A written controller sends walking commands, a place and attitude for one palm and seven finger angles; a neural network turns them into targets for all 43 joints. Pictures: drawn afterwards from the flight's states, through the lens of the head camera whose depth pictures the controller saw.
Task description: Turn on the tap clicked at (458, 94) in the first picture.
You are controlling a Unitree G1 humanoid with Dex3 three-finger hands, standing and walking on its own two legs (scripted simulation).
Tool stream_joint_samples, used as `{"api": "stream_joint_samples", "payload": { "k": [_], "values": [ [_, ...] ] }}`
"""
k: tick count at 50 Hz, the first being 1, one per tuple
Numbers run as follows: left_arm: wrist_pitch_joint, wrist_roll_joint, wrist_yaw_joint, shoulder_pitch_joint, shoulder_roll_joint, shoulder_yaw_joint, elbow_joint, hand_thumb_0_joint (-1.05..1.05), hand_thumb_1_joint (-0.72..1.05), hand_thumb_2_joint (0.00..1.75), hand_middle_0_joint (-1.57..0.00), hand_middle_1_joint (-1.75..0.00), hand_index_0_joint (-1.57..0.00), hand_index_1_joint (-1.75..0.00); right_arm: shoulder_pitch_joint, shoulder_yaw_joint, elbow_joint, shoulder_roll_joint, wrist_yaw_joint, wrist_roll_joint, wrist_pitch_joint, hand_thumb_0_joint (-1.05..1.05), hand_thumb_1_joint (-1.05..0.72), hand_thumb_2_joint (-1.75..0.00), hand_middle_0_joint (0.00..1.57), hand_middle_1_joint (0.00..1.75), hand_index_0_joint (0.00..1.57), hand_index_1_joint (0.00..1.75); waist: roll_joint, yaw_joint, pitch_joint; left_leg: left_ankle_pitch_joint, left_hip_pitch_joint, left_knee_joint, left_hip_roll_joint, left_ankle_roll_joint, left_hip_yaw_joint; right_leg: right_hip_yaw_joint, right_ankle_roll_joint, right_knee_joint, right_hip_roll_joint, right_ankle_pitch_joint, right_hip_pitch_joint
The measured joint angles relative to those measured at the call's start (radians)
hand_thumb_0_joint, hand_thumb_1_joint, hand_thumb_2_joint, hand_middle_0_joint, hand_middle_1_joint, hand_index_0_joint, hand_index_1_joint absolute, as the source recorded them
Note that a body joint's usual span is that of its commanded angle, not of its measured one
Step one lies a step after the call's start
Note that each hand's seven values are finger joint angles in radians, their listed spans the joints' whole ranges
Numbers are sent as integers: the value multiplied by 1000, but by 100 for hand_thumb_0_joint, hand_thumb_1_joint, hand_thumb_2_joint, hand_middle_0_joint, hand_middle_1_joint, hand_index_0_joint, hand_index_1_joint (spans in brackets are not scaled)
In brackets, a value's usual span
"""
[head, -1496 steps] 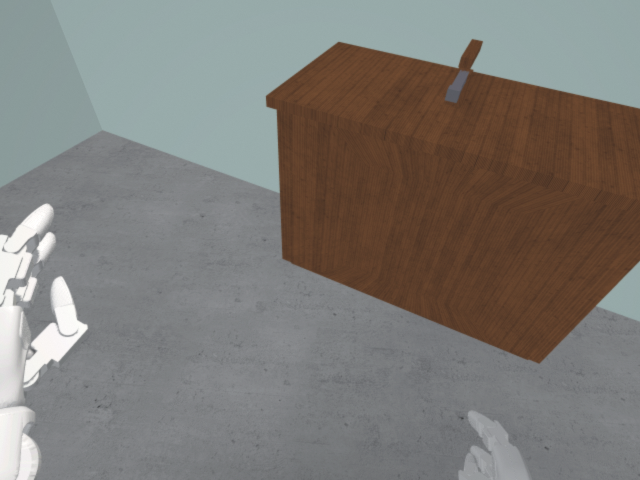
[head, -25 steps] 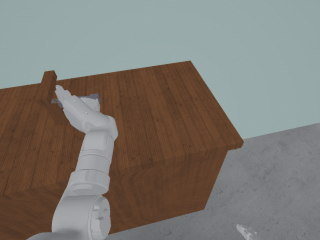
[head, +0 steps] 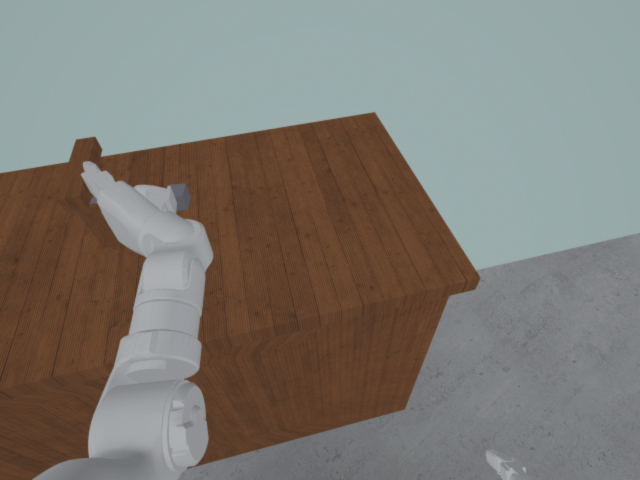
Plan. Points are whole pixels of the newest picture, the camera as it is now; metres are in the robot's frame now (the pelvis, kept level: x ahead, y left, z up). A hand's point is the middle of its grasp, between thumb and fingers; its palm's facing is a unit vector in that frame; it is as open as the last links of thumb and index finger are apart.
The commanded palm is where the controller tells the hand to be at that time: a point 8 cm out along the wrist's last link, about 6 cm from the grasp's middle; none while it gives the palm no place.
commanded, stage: lift the hand up off the lever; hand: left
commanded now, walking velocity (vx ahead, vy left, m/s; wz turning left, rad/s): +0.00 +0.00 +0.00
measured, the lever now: (178, 197) +0.49 +0.22 +0.09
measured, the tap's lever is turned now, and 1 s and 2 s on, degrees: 81 81 81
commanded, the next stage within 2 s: draw the hand back beside the body in 0.54 s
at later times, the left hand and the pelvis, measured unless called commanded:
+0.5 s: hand (157, 200) +0.40 +0.20 +0.16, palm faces +0.75 -0.66 -0.05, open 7.8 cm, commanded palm +0.36 +0.22 +0.17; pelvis +0.00 +0.02 +0.00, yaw +0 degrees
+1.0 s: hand (143, 260) +0.33 +0.21 +0.14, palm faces +0.28 -0.94 -0.18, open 7.7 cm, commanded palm +0.30 +0.24 +0.17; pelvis -0.01 +0.02 +0.01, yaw -4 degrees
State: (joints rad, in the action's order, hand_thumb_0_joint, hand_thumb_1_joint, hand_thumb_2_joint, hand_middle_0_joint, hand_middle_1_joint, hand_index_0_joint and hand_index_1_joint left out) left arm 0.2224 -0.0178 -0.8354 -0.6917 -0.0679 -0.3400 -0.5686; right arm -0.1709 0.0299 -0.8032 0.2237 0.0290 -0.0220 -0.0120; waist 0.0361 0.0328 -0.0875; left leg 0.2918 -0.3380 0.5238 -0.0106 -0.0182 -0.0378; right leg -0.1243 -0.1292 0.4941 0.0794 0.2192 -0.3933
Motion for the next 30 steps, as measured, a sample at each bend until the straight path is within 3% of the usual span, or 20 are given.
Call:
{"api": "stream_joint_samples", "payload": {
  "k": [7, 18, 30],
  "values": [
    [24, 10, 25, 51, 1, -8, 69, 1, 90, 90, -15, -15, -15, -15, -9, 0, 12, 1, 1, 4, 4, 1, -90, -90, 20, 30, 20, 30, -1, -5, -3, 4, 38, -26, -3, 4, 8, 10, 3, -7, -2, 11, 28],
    [91, 28, 47, 132, 55, 73, 217, 1, 90, 90, -15, -15, -15, -15, 27, 2, 22, 4, -5, 8, -4, 1, -90, -90, 20, 30, 20, 30, 4, -34, 5, 1, 104, -49, -16, 14, 5, 9, 14, -20, -15, 16, 92],
    [136, 14, 17, 69, 72, 109, 151, 1, 90, 90, -15, -15, -15, -15, 97, -26, 14, -33, -12, 10, -4, 1, -90, -90, 20, 30, 20, 30, -10, -53, 15, -16, 101, -40, -22, 18, -2, 1, 19, -28, -21, -6, 100]
  ]
}}
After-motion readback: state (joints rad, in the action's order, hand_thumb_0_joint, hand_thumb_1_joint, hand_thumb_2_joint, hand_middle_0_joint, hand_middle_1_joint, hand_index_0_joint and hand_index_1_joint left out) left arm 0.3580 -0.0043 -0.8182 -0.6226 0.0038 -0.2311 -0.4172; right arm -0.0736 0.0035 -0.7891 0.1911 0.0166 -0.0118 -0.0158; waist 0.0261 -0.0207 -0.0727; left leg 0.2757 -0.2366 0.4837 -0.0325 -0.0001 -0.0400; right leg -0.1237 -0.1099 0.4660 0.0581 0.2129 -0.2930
